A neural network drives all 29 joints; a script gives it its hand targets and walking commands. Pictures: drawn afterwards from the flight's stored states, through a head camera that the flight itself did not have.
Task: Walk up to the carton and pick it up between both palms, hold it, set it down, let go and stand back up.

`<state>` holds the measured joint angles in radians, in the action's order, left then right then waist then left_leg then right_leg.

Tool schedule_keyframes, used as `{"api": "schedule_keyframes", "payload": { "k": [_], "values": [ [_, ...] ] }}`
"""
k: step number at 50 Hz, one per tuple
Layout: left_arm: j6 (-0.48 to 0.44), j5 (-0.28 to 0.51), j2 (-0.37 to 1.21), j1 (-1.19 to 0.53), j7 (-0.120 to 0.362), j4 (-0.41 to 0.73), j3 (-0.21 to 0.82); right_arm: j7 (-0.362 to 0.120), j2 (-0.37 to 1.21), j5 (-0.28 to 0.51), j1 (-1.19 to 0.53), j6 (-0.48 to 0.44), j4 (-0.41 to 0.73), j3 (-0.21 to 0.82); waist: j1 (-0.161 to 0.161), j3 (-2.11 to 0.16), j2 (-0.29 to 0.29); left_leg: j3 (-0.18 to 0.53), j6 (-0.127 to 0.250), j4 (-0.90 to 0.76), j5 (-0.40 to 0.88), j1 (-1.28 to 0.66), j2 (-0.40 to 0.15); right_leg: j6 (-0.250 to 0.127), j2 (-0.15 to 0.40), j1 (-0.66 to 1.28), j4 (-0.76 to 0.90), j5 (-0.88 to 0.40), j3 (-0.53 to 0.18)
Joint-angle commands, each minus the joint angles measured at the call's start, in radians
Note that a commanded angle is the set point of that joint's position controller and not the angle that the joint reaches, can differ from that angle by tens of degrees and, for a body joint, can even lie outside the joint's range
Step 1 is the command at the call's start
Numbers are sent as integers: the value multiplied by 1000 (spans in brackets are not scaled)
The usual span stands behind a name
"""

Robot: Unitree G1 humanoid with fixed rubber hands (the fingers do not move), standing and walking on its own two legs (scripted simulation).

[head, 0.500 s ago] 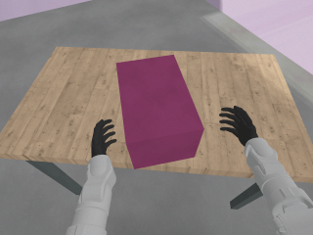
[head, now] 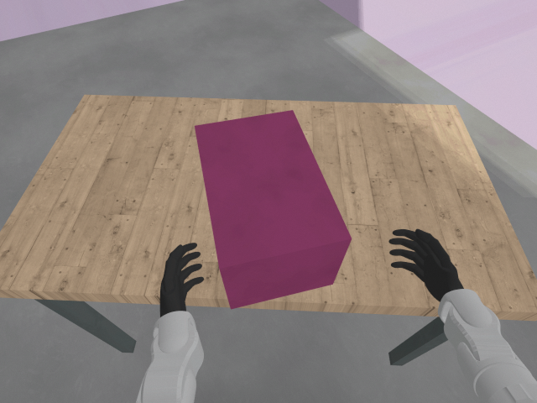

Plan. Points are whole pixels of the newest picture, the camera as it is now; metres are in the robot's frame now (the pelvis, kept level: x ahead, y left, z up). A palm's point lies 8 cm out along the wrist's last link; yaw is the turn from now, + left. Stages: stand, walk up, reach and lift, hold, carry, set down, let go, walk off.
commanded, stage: set down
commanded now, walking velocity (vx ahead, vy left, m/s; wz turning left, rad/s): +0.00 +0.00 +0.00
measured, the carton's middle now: (263, 204) +0.46 +0.06 -0.02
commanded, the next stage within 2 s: none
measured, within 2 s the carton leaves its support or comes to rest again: neither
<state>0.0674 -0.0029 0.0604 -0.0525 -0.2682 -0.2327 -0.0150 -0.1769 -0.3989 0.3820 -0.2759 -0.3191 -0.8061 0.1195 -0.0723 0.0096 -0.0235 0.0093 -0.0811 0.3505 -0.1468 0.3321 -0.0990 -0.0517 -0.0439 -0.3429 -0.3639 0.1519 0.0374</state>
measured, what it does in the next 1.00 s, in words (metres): stands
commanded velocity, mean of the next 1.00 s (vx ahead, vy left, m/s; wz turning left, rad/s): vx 0.00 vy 0.00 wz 0.00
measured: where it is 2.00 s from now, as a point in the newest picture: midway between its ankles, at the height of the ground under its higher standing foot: outside the picture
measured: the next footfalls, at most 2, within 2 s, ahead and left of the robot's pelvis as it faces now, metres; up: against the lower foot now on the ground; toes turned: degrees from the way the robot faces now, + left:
none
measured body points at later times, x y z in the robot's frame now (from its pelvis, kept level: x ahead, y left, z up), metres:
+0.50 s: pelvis +0.00 +0.00 +0.00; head +0.02 +0.02 +0.45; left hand +0.23 +0.17 +0.01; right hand +0.26 -0.24 +0.00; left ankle +0.01 +0.17 -0.74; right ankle +0.01 -0.09 -0.74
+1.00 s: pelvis +0.00 +0.00 +0.00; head +0.03 +0.02 +0.45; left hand +0.20 +0.19 -0.01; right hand +0.22 -0.23 -0.02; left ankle +0.01 +0.17 -0.74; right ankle +0.01 -0.09 -0.74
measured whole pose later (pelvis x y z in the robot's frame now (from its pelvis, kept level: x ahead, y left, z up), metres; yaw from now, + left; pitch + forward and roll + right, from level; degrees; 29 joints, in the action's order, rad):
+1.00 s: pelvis +0.00 +0.00 +0.00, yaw +0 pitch -2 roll +0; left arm 0.20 0.01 -0.01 0.33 -0.27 0.07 0.07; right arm -0.14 -0.35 0.31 0.24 -0.18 -0.36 0.05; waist -0.05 0.09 -0.05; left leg 0.00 -0.07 0.32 -0.17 0.12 -0.08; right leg -0.04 -0.03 -0.16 -0.39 0.20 0.03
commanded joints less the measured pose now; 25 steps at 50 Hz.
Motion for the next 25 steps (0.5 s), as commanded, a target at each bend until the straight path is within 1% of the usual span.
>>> {"api": "schedule_keyframes", "payload": {
  "k": [1, 2, 3, 5, 6, 7, 8, 9, 10, 11, 12, 13, 14, 15, 16, 17, 18, 19, 20, 21, 23, 24, 25],
  "values": [
    [-63, -7, 13, -172, -13, 275, 49, -12, -233, 14, -216, -71, 230, -96, 4, -493, -70, -25, 79, 25, 308, -224, 90, -4, -26, 222, 17, -308, -25],
    [-57, -7, 17, -152, -12, 273, 45, -17, -234, 15, -193, -70, 242, -95, 5, -482, -84, -25, 79, 25, 307, -216, 92, -3, -25, 231, 17, -314, -24],
    [-56, -10, 9, -148, -12, 290, 40, -15, -227, 23, -180, -68, 259, -83, 1, -490, -85, -26, 83, 26, 303, -206, 93, 1, -15, 248, 11, -334, -34],
    [-47, -6, 27, -98, -11, 317, 59, -20, -236, 29, -121, -69, 247, -86, 14, -458, -85, -22, 83, 18, 298, -217, 92, 0, -20, 251, 15, -335, -29],
    [-43, -14, 28, -91, -12, 325, 62, -21, -243, 32, -107, -67, 252, -93, 15, -469, -74, -18, 81, 16, 291, -233, 91, -4, -16, 249, 20, -330, -31],
    [-34, -20, 25, -102, -10, 312, 53, -20, -226, 32, -115, -62, 259, -85, 11, -446, -70, -22, 84, 8, 257, -214, 95, -2, -12, 249, 27, -289, -37],
    [-30, -25, 19, -112, -18, 334, 51, -25, -238, 31, -126, -59, 265, -96, 7, -435, -64, -28, 83, 5, 235, -199, 94, -4, -12, 243, 23, -270, -37],
    [-27, -30, 24, -99, -20, 328, 50, -24, -233, 28, -116, -57, 274, -103, 7, -414, -74, -28, 84, 0, 205, -195, 94, -3, -10, 241, 29, -225, -38],
    [-26, -23, 23, -70, -22, 354, 59, -23, -231, 30, -78, -54, 291, -105, 11, -397, -79, -30, 86, -4, 194, -195, 93, -3, -7, 241, 32, -216, -40],
    [-21, -23, 37, -15, -21, 378, 78, -23, -240, 30, -22, -50, 276, -115, 26, -371, -81, -22, 85, -13, 193, -217, 92, -6, -13, 244, 37, -237, -31],
    [-16, -17, 23, -70, -24, 369, 66, -21, -244, 25, -82, -46, 308, -119, 6, -375, -85, -32, 86, -7, 181, -186, 92, -3, -12, 235, 26, -198, -33],
    [-9, -18, 40, -30, -24, 378, 83, -25, -242, 18, -43, -42, 316, -127, 19, -359, -95, -26, 88, -14, 155, -195, 88, -2, -7, 228, 36, -169, -40],
    [-4, -21, 28, -25, -25, 379, 73, -21, -239, 17, -27, -36, 332, -124, 10, -342, -92, -34, 88, -18, 150, -192, 92, -1, -3, 230, 39, -163, -45],
    [-1, -30, 34, 13, -29, 401, 76, -20, -232, 19, 8, -36, 345, -121, 13, -337, -86, -31, 88, -22, 150, -195, 94, -5, -2, 251, 37, -177, -43],
    [9, -31, 40, 45, -26, 419, 89, -18, -231, 22, 52, -31, 330, -126, 25, -327, -77, -25, 89, -24, 152, -216, 93, -4, 0, 250, 40, -195, -46],
    [11, -30, 29, 21, -27, 436, 89, -15, -227, 20, 35, -28, 355, -122, 22, -321, -75, -31, 88, -22, 135, -204, 96, -2, 2, 247, 41, -172, -50],
    [17, -25, 31, 36, -25, 420, 90, -12, -224, 19, 49, -23, 357, -119, 17, -275, -89, -35, 91, -25, 111, -194, 95, 2, 7, 234, 49, -130, -56],
    [26, -21, 27, 25, -27, 426, 91, -13, -229, 13, 41, -13, 373, -129, 21, -268, -85, -39, 90, -27, 93, -189, 96, 3, 10, 223, 53, -98, -57],
    [32, -24, 15, 27, -28, 412, 78, -7, -208, 13, 46, -4, 391, -121, 7, -253, -86, -45, 93, -29, 78, -171, 99, 4, 19, 228, 53, -71, -68],
    [29, -23, 13, 38, -32, 447, 83, -6, -212, 19, 62, -4, 412, -125, 9, -249, -82, -45, 88, -30, 72, -182, 98, 1, 19, 234, 49, -71, -64],
    [34, -10, 18, 35, -41, 484, 106, -15, -223, 20, 72, 8, 421, -133, 14, -243, -70, -39, 89, -34, 67, -209, 91, -6, 12, 195, 56, -24, -53],
    [39, -8, 21, 44, -44, 501, 116, -11, -223, 18, 75, 12, 436, -141, 17, -238, -66, -39, 85, -33, 54, -217, 92, -8, 13, 182, 59, -10, -50],
    [40, -11, 3, 36, -45, 486, 101, -8, -217, 14, 77, 17, 461, -139, 7, -231, -73, -45, 88, -35, 40, -207, 96, -8, 16, 190, 63, 6, -58]
  ]
}}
